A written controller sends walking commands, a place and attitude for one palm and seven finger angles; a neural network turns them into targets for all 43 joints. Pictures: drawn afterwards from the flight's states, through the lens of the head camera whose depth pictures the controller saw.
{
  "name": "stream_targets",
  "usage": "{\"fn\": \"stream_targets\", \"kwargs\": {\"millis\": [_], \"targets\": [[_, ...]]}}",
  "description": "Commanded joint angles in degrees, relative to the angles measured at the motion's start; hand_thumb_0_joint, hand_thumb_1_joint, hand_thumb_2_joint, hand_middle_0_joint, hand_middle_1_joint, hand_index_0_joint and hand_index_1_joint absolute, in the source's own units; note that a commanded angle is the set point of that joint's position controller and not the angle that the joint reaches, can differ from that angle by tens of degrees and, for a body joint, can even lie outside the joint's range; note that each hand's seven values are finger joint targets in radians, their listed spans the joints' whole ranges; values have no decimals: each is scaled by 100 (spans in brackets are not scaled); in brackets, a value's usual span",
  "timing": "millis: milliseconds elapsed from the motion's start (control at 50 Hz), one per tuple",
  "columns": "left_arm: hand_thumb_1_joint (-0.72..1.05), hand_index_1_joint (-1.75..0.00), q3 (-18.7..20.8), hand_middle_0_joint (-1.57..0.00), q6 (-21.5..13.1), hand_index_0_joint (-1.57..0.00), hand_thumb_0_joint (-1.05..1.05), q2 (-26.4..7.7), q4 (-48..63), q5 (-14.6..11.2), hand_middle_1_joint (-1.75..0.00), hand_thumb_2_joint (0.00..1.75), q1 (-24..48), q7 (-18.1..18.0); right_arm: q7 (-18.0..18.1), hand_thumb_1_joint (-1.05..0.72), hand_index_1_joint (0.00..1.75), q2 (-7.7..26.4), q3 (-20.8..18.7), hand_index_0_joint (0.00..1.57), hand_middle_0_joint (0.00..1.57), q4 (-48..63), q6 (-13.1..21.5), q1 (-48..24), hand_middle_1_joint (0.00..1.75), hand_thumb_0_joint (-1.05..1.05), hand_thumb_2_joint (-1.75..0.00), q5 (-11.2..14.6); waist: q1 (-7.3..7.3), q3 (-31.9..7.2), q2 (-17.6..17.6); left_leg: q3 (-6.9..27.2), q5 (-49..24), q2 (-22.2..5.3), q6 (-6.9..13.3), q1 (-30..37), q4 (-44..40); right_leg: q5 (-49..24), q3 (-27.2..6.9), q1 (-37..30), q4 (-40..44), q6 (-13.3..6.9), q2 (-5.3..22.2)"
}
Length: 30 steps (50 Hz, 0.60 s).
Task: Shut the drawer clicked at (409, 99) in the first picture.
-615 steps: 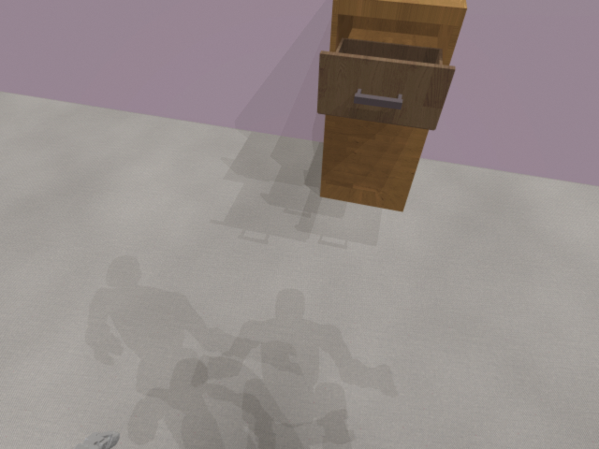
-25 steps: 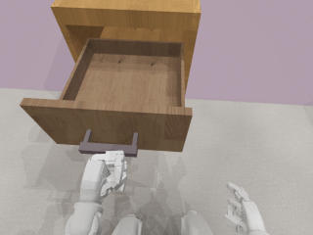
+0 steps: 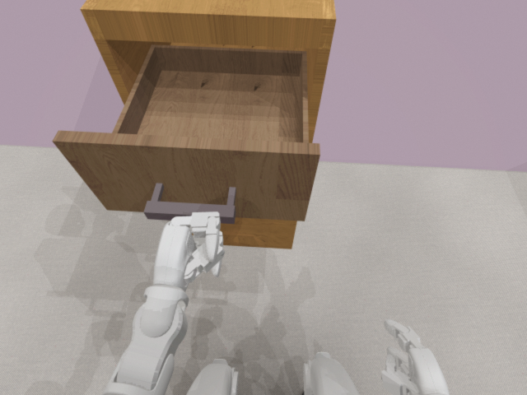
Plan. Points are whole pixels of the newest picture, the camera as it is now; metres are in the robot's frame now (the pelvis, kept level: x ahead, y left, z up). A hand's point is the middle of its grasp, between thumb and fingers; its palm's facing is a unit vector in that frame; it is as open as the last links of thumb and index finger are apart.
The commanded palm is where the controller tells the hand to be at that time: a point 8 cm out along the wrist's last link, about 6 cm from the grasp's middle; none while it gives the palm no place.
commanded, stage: push the drawer shut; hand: left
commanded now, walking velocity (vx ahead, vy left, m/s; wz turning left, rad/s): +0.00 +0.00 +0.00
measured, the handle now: (193, 201) +0.39 +0.12 +0.05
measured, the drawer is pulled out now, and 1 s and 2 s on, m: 0.23 0.10 0.00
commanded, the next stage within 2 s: none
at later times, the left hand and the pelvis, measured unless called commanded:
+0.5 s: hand (224, 211) +0.37 +0.07 +0.05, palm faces -0.10 -0.99 -0.04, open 3.1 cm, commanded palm +0.37 +0.12 +0.06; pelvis +0.00 +0.00 +0.01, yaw -1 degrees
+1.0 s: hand (230, 174) +0.44 +0.06 +0.05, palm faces -0.06 -1.00 -0.04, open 3.1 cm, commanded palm +0.43 +0.12 +0.06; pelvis -0.01 +0.00 +0.00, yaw -2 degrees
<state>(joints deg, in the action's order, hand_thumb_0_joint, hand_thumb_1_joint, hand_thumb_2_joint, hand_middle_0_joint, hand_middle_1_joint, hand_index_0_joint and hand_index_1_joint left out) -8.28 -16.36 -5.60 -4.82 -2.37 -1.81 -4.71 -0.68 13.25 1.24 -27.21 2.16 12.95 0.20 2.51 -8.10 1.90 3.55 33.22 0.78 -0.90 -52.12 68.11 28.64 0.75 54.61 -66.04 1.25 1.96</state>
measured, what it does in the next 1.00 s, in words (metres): stands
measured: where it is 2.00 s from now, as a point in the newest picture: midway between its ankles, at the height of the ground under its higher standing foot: outside the picture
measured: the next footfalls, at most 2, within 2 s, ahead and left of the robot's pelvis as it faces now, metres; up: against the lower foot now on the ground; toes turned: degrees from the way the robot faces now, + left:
none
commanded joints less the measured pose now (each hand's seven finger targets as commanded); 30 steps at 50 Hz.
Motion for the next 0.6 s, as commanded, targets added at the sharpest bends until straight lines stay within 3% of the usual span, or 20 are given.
{"fn": "stream_targets", "kwargs": {"millis": [0, 80, 120, 180, 240, 280, 300, 400, 540, 580], "targets": [[90, -160, 49, -140, -403, -140, 0, -15, 947, 0, -160, 90, 1483, 14, 46, -90, 30, 698, -319, 20, 20, 741, 243, -60, 30, 0, -90, -1, 251, -1808, -304, -201, -1703, -3, 172, 816, -1074, -1324, 223, -1335, 931, -284, -102], [90, -160, 288, -140, -453, -140, 0, -183, 645, -50, -160, 90, 1852, 12, 47, -90, 30, 724, -339, 20, 20, 630, 207, -28, 30, 0, -90, 3, 242, -1855, -337, -229, -1721, -1, 177, 775, -1082, -1379, 190, -1422, 971, -283, -106], [90, -160, 261, -140, -484, -140, 0, -90, 557, -77, -160, 90, 1982, 34, 34, -90, 30, 699, -350, 20, 20, 604, 185, -8, 30, 0, -90, 2, 243, -1918, -212, -270, -1859, 5, 164, 852, -1088, -1580, 175, -1475, 965, -283, -96], [90, -160, 447, -140, -510, -140, 0, -197, 205, -116, -160, 90, 2072, 45, 27, -90, 30, 728, -357, 20, 20, 531, 151, 55, 30, 0, -90, -4, 242, -1847, -449, -252, -1870, -4, 166, 747, -1122, -1613, 186, -1550, 986, -279, -118], [90, -160, 450, -140, -587, -140, 0, -159, 31, -141, -160, 90, 2552, 83, 18, -90, 30, 724, -368, 20, 20, 438, 116, 74, 30, 0, -90, 5, 309, -1843, -342, -289, -1735, 4, 163, 756, -1122, -1530, 155, -1498, 1027, -265, -109], [90, -160, 704, -140, -648, -140, 0, -408, -100, -154, -160, 90, 2734, 84, 30, -90, 30, 757, -388, 20, 20, 399, 108, 120, 30, 0, -90, -1, 286, -1894, -393, -294, -1767, 6, 174, 696, -1116, -1554, 129, -1562, 1015, -264, -118], [90, -160, 640, -140, -660, -140, 0, -292, -215, -143, -160, 90, 2778, 117, 18, -90, 30, 736, -381, 20, 20, 386, 91, 133, 30, 0, -90, -9, 274, -1979, -314, -330, -1755, 28, 172, 716, -1127, -1576, 105, -1615, 1023, -264, -121], [90, -160, 791, -140, -740, -140, 0, -363, -635, -212, -160, 90, 3426, 156, 28, -90, 30, 758, -403, 20, 20, 229, 64, 227, 30, 0, -90, -9, 381, -2007, -285, -331, -1747, 12, 170, 735, -1107, -1588, 113, -1503, 1023, -252, -133], [90, -160, 1041, -140, -858, -140, 0, -519, -1193, -220, -160, 90, 4225, 157, 22, -90, 30, 784, -430, 20, 20, 72, 28, 400, 30, 0, -90, -27, 418, -2135, -172, -348, -1775, 20, 154, 703, -1129, -1654, 90, -1509, 1000, -256, -156], [90, -160, 1055, -140, -859, -140, 0, -484, -1486, -216, -160, 90, 4171, 149, 8, -90, 30, 808, -442, 20, 20, 59, 20, 467, 30, 0, -90, -38, 445, -2130, -305, -345, -1846, 14, 172, 685, -1132, -1720, 108, -1520, 1016, -252, -176]]}}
